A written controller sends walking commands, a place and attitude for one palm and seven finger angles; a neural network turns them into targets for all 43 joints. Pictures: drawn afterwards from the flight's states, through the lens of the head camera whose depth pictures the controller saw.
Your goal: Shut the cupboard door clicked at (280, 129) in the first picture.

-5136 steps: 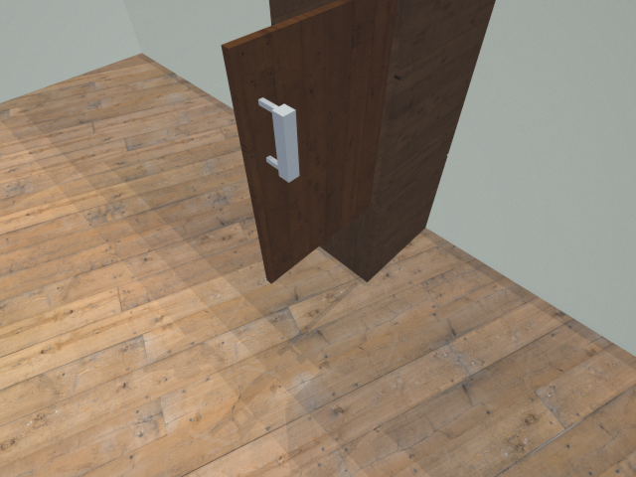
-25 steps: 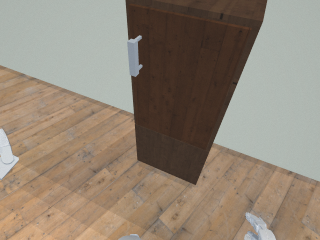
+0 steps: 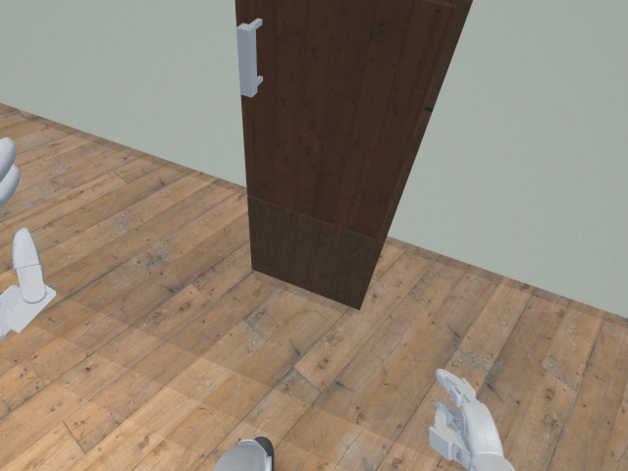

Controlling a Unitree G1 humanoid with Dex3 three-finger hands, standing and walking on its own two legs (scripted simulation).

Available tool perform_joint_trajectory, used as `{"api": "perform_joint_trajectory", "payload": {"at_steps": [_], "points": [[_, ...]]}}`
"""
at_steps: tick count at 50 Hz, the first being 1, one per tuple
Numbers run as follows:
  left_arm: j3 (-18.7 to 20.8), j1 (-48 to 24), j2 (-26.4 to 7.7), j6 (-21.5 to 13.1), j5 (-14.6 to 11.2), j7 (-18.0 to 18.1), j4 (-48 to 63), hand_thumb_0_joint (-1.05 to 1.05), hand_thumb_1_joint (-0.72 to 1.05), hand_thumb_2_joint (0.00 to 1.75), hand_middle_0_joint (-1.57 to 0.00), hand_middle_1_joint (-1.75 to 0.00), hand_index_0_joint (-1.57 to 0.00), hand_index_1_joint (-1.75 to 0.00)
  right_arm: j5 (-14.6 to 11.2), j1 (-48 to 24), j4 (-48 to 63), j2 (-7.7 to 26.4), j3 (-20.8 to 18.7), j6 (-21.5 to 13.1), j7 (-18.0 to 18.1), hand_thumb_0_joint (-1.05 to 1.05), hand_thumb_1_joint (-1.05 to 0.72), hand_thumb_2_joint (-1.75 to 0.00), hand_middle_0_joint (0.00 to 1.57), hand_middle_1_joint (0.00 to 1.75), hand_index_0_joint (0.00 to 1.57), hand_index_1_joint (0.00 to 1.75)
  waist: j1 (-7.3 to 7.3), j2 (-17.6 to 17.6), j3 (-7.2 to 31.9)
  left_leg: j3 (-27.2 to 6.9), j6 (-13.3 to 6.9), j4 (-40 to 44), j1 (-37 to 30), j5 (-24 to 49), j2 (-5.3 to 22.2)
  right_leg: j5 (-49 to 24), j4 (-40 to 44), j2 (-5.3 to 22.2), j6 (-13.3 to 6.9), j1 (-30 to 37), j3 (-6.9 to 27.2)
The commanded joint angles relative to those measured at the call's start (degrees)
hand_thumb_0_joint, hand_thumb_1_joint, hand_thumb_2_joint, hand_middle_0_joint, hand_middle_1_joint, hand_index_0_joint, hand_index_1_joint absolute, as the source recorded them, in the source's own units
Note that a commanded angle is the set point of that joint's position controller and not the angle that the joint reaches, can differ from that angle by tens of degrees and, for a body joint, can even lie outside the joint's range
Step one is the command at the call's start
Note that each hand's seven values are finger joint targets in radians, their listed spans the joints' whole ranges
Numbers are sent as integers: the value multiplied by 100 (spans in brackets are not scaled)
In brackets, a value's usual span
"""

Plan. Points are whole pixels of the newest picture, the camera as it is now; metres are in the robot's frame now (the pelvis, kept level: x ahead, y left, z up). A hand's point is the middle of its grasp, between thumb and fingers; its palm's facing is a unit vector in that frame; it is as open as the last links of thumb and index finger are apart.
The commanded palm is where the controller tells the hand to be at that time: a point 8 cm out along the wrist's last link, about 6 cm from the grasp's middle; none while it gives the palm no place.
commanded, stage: stop stepping back and stand still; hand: left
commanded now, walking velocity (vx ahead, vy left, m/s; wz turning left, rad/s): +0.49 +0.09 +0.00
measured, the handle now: (253, 57) +0.83 +0.21 +0.11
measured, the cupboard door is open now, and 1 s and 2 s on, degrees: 0 0 0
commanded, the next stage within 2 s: let the arm hang, fingers relaxed in 1.64 s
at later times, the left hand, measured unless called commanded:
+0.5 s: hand out of the picture +0.15 +0.29 +0.19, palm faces +0.47 -0.78 -0.42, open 7.4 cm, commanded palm +0.08 +0.32 +0.20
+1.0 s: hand out of the picture +0.16 +0.30 +0.18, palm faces +0.45 -0.80 -0.40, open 7.4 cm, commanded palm +0.10 +0.34 +0.20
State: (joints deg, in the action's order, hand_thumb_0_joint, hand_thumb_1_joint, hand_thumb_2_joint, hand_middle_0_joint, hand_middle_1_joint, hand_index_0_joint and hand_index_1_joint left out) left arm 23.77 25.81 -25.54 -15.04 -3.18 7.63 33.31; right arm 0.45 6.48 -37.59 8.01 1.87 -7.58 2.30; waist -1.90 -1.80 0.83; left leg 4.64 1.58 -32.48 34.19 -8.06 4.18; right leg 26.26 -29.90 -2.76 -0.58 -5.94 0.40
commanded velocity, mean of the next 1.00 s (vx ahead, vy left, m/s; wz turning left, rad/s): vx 0.11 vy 0.01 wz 0.00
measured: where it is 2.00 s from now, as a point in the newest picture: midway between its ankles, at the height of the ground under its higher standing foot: outside the picture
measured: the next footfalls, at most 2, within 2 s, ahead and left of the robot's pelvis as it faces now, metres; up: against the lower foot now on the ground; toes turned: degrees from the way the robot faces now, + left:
left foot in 0.02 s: +0.18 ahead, +0.10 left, +0.00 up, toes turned +4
left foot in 0.38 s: +0.05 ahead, +0.14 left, +0.00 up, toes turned +5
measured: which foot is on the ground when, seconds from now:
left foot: up 0.00-0.00, down 0.02-0.18, up 0.20-0.36, down 0.38-0.60, up 0.62-0.88, down 0.90-1.00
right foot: down 0.00-0.40, up 0.42-0.56, down 0.58-1.00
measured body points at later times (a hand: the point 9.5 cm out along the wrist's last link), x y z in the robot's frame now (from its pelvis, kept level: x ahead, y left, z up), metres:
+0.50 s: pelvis -0.06 +0.02 +0.00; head -0.07 +0.04 +0.45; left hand +0.12 +0.33 +0.21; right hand +0.06 -0.23 -0.08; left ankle +0.01 +0.14 -0.72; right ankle -0.09 -0.10 -0.70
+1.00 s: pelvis -0.04 +0.04 +0.01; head -0.04 +0.06 +0.46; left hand +0.13 +0.34 +0.20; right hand +0.13 -0.21 -0.06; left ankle -0.01 +0.16 -0.72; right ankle -0.07 -0.07 -0.72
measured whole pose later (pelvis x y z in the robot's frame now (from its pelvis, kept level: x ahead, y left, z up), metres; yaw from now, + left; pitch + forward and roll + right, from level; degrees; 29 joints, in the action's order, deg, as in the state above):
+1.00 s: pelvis -0.04 +0.04 +0.01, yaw +0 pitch -1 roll +0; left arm 22.4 28.4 -22.4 -11.9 -1.7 9.7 28.0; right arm -0.5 11.6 -36.3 12.9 -1.4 -5.8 5.0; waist -1.0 -2.7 -1.0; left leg 4.4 -0.4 -30.4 15.8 -13.5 1.7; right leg 18.9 -31.3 0.8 -0.7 -11.2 -3.1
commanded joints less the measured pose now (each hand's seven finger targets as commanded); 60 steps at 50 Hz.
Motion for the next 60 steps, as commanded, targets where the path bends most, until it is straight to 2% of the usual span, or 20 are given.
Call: {"api": "perform_joint_trajectory", "payload": {"at_steps": [1, 3, 4, 7, 8, 10, 13, 17, 20, 23, 27, 28, 29, 30, 31, 37, 42, 46, 49, 60], "points": [[1148, 425, -1220, 100, -145, 105, 992, 0, 90, 90, -20, -30, -20, -30, -124, 118, 1018, 929, -341, -45, 241, 0, -90, -90, 20, 30, 20, 30, 354, 641, 1313, -348, -194, -74, -2881, 1131, -134, -2560, -19, 713, -153, -1285, 3], [954, 50, -1047, 197, -149, 115, 538, 0, 90, 90, -20, -30, -20, -30, -183, 59, 1022, 1085, -275, -40, 272, 0, -90, -90, 20, 30, 20, 30, 382, 1271, 456, -1015, -341, 788, -2255, -62, 327, -1023, 59, 247, 95, -1398, -181], [1012, 302, -1070, 217, -144, 127, 85, 0, 90, 90, -20, -30, -20, -30, -156, 22, 1028, 1084, -315, -34, 273, 0, -90, -90, 20, 30, 20, 30, 342, 1273, 178, -1382, -240, 1502, -1956, -1981, 501, 247, 344, 166, 22, -1562, -304], [890, 340, -957, 337, -86, 162, -52, 0, 90, 90, -20, -30, -20, -30, -100, 162, 1123, 1135, -403, 127, 320, 0, -90, -90, 20, 30, 20, 30, 277, 1048, -283, -1001, 322, 1785, -730, -3236, 160, 1156, 586, -69, -339, -1018, -504], [894, 445, -1006, 340, -77, 150, -64, 0, 90, 90, -20, -30, -20, -30, -105, 192, 1141, 1096, -444, 162, 309, 0, -90, -90, 20, 30, 20, 30, 251, 440, -285, -573, 300, 837, -857, -2770, -150, 1686, 1073, 273, -561, -1364, -30], [800, 103, -1189, 163, -24, 202, 436, 0, 90, 90, -20, -30, -20, -30, -113, 100, 994, 1082, -538, 180, 278, 0, -90, -90, 20, 30, 20, 30, 199, -1293, -591, -508, 113, -2708, -803, -1174, -418, 2540, 2403, 2164, -1402, -2645, 2387], [689, -336, -1071, -90, 138, 243, 805, 0, 90, 90, -20, -30, -20, -30, -50, 283, 856, 1056, -398, -34, 190, 0, -90, -90, 20, 30, 20, 30, 279, -402, -405, -668, -119, -2232, 183, -1015, 146, -609, 1418, 1902, -1138, -1002, 1229], [434, -927, -931, -97, 266, 391, 576, 0, 90, 90, -20, -30, -20, -30, -36, 389, 684, 1157, -514, -257, 363, 0, -90, -90, 20, 30, 20, 30, 359, 698, -97, -42, -194, -101, -2215, -616, -287, 26, 386, 1092, -563, -1745, 163], [720, -498, -1049, -166, 188, 441, 996, 0, 90, 90, -20, -30, -20, -30, -49, 465, 904, 1335, -564, -354, 406, 0, -90, -90, 20, 30, 20, 30, 321, 2353, 290, -2663, -878, 1477, -2843, -1220, 1221, 523, -1712, 113, -6, -2272, -265], [1123, -20, -1252, -122, 93, 351, 837, 0, 90, 90, -20, -30, -20, -30, 54, 435, 774, 1099, -480, -320, 351, 0, -90, -90, 20, 30, 20, 30, 350, 1463, 413, -2550, -1026, 1817, -1828, -1687, 1289, 310, -2198, 266, 57, -1626, -5], [947, 580, -937, 21, 62, 296, 653, 0, 90, 90, -20, -30, -20, -30, -28, 191, 881, 1047, -413, -230, 225, 0, -90, -90, 20, 30, 20, 30, 228, 1338, 471, -885, -540, 1549, -474, -2921, 718, -317, -456, 127, -28, 118, -561], [932, 693, -934, 64, 90, 297, 511, 0, 90, 90, -20, -30, -20, -30, -33, 168, 913, 1020, -404, -161, 211, 0, -90, -90, 20, 30, 20, 30, 228, 1070, 374, -595, -410, 1037, -69, -3089, 461, -126, -69, 267, -168, 333, -246], [1002, 829, -1013, 118, 103, 298, 316, 0, 90, 90, -20, -30, -20, -30, -22, 176, 955, 989, -426, -63, 204, 0, -90, -90, 20, 30, 20, 30, 174, 268, 250, -219, -234, -305, 204, -2853, -28, 809, 781, 817, -513, 53, 911], [919, 763, -1012, 198, 89, 296, 171, 0, 90, 90, -20, -30, -20, -30, -13, 119, 986, 917, -421, 38, 180, 0, -90, -90, 20, 30, 20, 30, 157, -876, -45, -143, -119, -1951, 587, -2305, -381, 2143, 2030, 2010, -1035, -585, 2986], [817, 367, -960, 198, 71, 307, 134, 0, 90, 90, -20, -30, -20, -30, 13, 138, 933, 1000, -425, 50, 160, 0, -90, -90, 20, 30, 20, 30, 170, -1063, -480, -442, -81, -2880, 688, -1914, -322, 2081, 2464, 2384, -1077, -1147, 3446], [540, -388, -790, -55, 177, 286, -466, 0, 90, 90, -20, -30, -20, -30, -5, 154, 764, 912, -306, 28, 260, 0, -90, -90, 20, 30, 20, 30, 281, -341, -155, -225, -89, -1735, -330, -840, -166, -1520, 1438, 1564, -745, -782, 933], [334, -595, -703, -23, 174, 363, 180, 0, 90, 90, -20, -30, -20, -30, -7, 98, 862, 960, -389, -189, 325, 0, -90, -90, 20, 30, 20, 30, 92, -482, 236, 138, -233, 154, -1790, -371, -422, -2020, 1111, 1382, -511, -525, 674], [591, -268, -882, -97, 135, 372, 1130, 0, 90, 90, -20, -30, -20, -30, -93, 130, 1074, 1209, -547, -160, 299, 0, -90, -90, 20, 30, 20, 30, 99, 1012, 905, -987, -548, 770, -3132, 1554, 565, -2082, -130, 614, 73, -826, 146], [927, 367, -1018, -52, 124, 322, 838, 0, 90, 90, -20, -30, -20, -30, -72, 184, 1070, 1058, -451, -108, 260, 0, -90, -90, 20, 30, 20, 30, 130, 1467, 814, -766, -436, 767, -2510, 1922, 464, -2238, 4, 424, 72, -493, -108], [686, 617, -722, 95, -31, 209, 403, 0, 90, 90, -20, -30, -20, -30, -124, 197, 1191, 1026, -345, 60, 211, 0, -90, -90, 20, 30, 20, 30, 233, 660, 724, -541, -226, 932, -1979, 940, 325, -2652, 401, 489, 50, -108, 2]]}}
